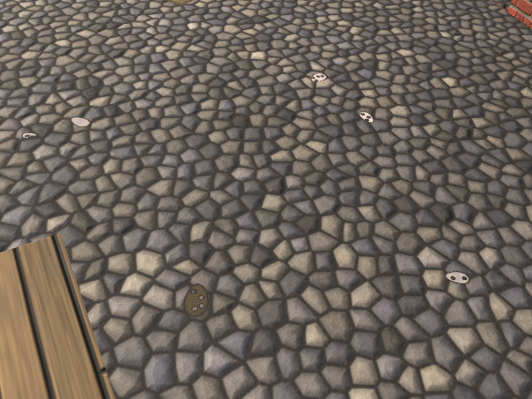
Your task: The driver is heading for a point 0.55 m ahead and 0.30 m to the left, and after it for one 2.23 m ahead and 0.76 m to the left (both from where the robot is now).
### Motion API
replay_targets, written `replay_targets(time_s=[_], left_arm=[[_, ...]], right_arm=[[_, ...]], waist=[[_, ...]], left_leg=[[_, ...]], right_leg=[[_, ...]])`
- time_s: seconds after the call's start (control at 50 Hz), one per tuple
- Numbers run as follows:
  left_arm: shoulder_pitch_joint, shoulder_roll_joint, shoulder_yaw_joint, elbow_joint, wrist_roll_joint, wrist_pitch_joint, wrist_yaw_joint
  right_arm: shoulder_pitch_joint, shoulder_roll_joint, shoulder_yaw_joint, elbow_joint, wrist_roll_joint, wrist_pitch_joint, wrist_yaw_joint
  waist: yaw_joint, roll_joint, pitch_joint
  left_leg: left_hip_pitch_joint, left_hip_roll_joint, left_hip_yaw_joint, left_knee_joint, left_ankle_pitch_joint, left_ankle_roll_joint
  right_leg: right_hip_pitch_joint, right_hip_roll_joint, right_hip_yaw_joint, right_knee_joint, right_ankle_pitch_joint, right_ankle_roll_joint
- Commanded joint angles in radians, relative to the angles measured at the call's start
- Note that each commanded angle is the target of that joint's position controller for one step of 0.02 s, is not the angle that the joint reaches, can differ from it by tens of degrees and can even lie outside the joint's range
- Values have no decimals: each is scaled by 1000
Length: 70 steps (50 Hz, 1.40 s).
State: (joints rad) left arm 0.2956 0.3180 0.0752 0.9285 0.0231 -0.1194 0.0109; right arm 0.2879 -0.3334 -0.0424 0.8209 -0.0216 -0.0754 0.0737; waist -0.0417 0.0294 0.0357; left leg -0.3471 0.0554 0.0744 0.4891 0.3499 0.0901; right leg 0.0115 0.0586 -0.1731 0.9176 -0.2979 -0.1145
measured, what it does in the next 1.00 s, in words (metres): goes down, turning left: right foot, then left foot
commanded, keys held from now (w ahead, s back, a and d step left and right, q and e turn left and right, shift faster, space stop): q+shift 1.00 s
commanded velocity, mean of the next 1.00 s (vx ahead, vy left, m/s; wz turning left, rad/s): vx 0.22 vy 0.00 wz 0.86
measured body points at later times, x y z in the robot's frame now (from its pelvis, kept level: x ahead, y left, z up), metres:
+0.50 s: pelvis +0.29 +0.01 -0.05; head +0.33 +0.05 +0.40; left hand +0.36 +0.32 -0.15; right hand +0.54 -0.22 -0.13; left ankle +0.23 +0.10 -0.70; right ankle +0.43 -0.08 -0.78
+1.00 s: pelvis +0.35 +0.07 -0.04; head +0.36 +0.12 +0.41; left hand +0.24 +0.38 -0.14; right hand +0.69 +0.04 -0.11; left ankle +0.30 +0.15 -0.78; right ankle +0.51 +0.01 -0.74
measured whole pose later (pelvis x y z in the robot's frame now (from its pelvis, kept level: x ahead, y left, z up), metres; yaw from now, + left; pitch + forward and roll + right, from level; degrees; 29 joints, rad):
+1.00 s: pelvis +0.35 +0.07 -0.04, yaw +55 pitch +4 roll -3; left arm 0.05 0.31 0.08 0.73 0.00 -0.01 0.01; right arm 0.18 -0.33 -0.08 0.54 0.01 0.06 -0.04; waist -0.01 0.00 0.05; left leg -0.38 -0.12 -0.25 0.53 -0.19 0.04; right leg -0.51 0.07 0.15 0.78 -0.30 0.07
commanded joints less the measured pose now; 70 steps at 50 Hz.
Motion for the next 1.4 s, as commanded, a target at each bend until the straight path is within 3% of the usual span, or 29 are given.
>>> replay_targets(time_s=[0.02, 0.04, 0.1, 0.12, 0.2, 0.28, 0.32, 0.34, 0.36, 0.4, 0.46, 0.52, 0.66, 0.68, 0.7, 0.72, 0.74, 0.78, 1.0, 1.06, 1.1, 1.12, 1.14, 1.18, 1.22, 1.24, 1.28, 1.3, 1.4], left_arm=[[-293, 4, -13, -185, 29, 4, -12], [-130, -64, -47, -248, 39, -12, -17], [-151, 20, -59, -223, 43, 1, -2], [-270, 90, -25, -275, -95, -14, 4], [-483, 33, -44, -325, -11, 1, 8], [-338, 9, -22, -340, -34, 14, 6], [-61, 44, -7, -279, -9, 33, 33], [-18, 56, -24, -277, 10, 53, 37], [-64, 50, -26, -289, 23, 59, 25], [-255, -37, -24, -333, -28, 78, 26], [-321, 2, -14, -311, -12, 98, 28], [-300, 73, 19, -288, -14, 96, 32], [-268, 111, 42, -259, -52, 97, 18], [-219, 77, 36, -239, -42, 101, 11], [-168, 39, 24, -268, -1, 111, 4], [-283, 73, 28, -312, 4, 104, 10], [-306, 106, 38, -315, -20, 102, 16], [-248, 113, 43, -278, -18, 104, 31], [-259, 73, 22, -264, -31, 92, -1], [-193, 94, 36, -250, -55, 77, -15], [-27, 148, 65, -218, -60, 70, -8], [19, 221, 69, -223, -24, 67, -9], [-71, 234, 76, -243, 8, 46, -13], [-145, 135, 48, -280, -26, 41, 9], [-100, 117, 33, -273, -38, 44, 21], [-17, 135, 26, -239, 32, 61, 5], [6, 148, 32, -228, 27, 55, -14], [-12, 97, 18, -233, -24, 37, -5], [39, 139, 20, -186, -16, 50, 7]], right_arm=[[508, -81, -37, 198, -21, 30, -9], [433, -80, -23, 177, -9, 8, -31], [132, -199, -74, 68, -27, -5, -93], [92, -148, -65, 28, 7, -44, -72], [115, -109, -59, 41, 62, -24, -107], [131, -71, -68, 50, 69, 27, -131], [40, -5, -56, -19, 53, 29, -127], [136, 68, -35, -44, 28, 36, -129], [306, 36, -34, -67, 48, 42, -117], [192, -33, -48, -70, 61, 96, -119], [34, -30, -58, -147, 49, 128, -120], [-1, 17, -36, -202, 45, 109, -100], [-22, -106, -77, -234, 36, 132, -64], [19, -144, -95, -228, 31, 131, -75], [27, -296, -127, -264, 26, 126, -94], [15, -297, -117, -306, -15, 103, -84], [-17, -265, -111, -309, -16, 84, -78], [-100, -198, -93, -324, 31, 83, -91], [-134, -169, -93, -358, 36, 125, -122], [-158, -153, -85, -366, 48, 122, -110], [-131, -73, -58, -356, 47, 113, -103], [-108, -7, -37, -388, 60, 102, -98], [-163, -73, -46, -423, 59, 78, -93], [-146, -154, -71, -379, 35, 76, -92], [-127, -115, -62, -374, 31, 76, -83], [-200, -97, -47, -374, -70, 99, -22], [-147, -58, -37, -356, -36, 104, 12], [-89, -39, -39, -346, 75, 74, -42], [-275, 12, -3, -387, 36, 28, -54]], waist=[[-175, 321, 109], [12, 369, 64], [90, 15, -59], [73, -117, -66], [6, -39, 1], [57, 19, -153], [179, -45, -330], [123, -203, -420], [21, -321, -489], [19, -163, -264], [0, -112, -76], [4, -130, -156], [-18, -101, -167], [-26, 1, -145], [25, 357, -108], [-43, 295, -186], [-30, 181, -166], [25, 78, -151], [32, 137, -169], [63, 144, -166], [133, 11, -173], [104, -214, -168], [76, -284, -44], [69, -189, -10], [80, -154, -2], [101, -23, 21], [76, -99, 34], [68, -182, 35], [131, -147, 71]], left_leg=[[489, -16, -129, 14, 201, 49], [642, 67, -458, 52, 502, 99], [425, 332, -1049, -171, -141, 344], [308, 292, -1058, -109, -188, 337], [18, -3, -559, -126, -19, 147], [-30, -173, -446, 60, -15, -46], [-190, -251, -364, 454, -515, -129], [-256, -298, -302, 677, -1110, -131], [-264, -203, -334, 861, -1136, -150], [-415, -64, -184, 946, -940, -194], [-286, -6, -132, 732, -824, -196], [-158, 25, -103, 507, -706, -165], [130, -36, -40, 118, -501, -48], [238, -16, -123, 34, -427, -2], [353, 245, -542, -75, -139, 146], [321, 289, -709, -155, -230, 268], [304, 247, -637, -169, -317, 231], [265, 172, -541, -141, -394, 138], [160, 50, -626, -62, -302, 106], [-12, -4, -682, -112, -898, 86], [-294, -114, -540, 150, -1110, 5], [-480, -230, -331, 421, -1012, -28], [-609, -107, -304, 551, -849, -47], [-597, -35, -228, 679, -700, -87], [-602, -6, -174, 802, -628, -105], [-531, -44, -172, 811, -565, -96], [-510, -64, -195, 795, -512, -93], [-564, -22, -197, 769, -511, -110], [-436, -10, -121, 374, -447, -144]], right_leg=[[-644, 69, 67, 710, -255, 5], [-889, 41, 213, 623, -197, 27], [-891, -113, 345, 497, -116, 137], [-825, -76, 418, 445, -116, 152], [-524, 7, 275, -212, 80, 173], [-96, 118, 214, -499, 494, 156], [280, -129, 402, -462, 775, 60], [349, -379, 659, -374, 1237, -41], [319, -556, 846, -404, 1201, -183], [91, -439, 704, -516, 493, -194], [-261, -301, 428, -613, 438, -104], [-272, -314, 311, -623, 583, -112], [-308, -317, 133, -471, 184, 19], [-415, -266, 77, -313, 46, 79], [-697, -110, -3, 53, -319, 185], [-793, -32, 219, 215, -343, 168], [-803, -49, 268, 257, -256, 137], [-784, -74, 292, 206, -114, 131], [-505, 29, 330, -208, -3, 189], [-263, 11, 307, -384, 23, 154], [69, -173, 426, -532, -116, 84], [134, -391, 771, -671, -435, -20], [15, -466, 939, -747, -561, -77], [-30, -379, 710, -737, -444, -23], [-50, -322, 544, -735, -337, 17], [-183, -314, 488, -775, -353, 5], [-196, -288, 407, -790, -293, 9], [-97, -272, 375, -767, -162, -18], [-89, -282, 208, -731, 295, -45]])
Velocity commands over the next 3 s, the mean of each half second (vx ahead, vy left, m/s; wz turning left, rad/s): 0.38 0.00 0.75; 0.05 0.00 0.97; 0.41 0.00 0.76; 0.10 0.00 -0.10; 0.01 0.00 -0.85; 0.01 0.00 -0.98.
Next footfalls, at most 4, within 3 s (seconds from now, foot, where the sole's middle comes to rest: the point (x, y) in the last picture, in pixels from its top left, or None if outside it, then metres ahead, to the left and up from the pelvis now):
0.32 right None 0.47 -0.06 -0.81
0.68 left None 0.33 0.18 -0.81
1.10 right None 0.52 0.07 -0.81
1.54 left None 0.31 0.41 -0.81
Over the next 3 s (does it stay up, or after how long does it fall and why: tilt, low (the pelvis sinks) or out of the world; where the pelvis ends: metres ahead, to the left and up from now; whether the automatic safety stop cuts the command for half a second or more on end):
stays up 0.47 0.36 -0.05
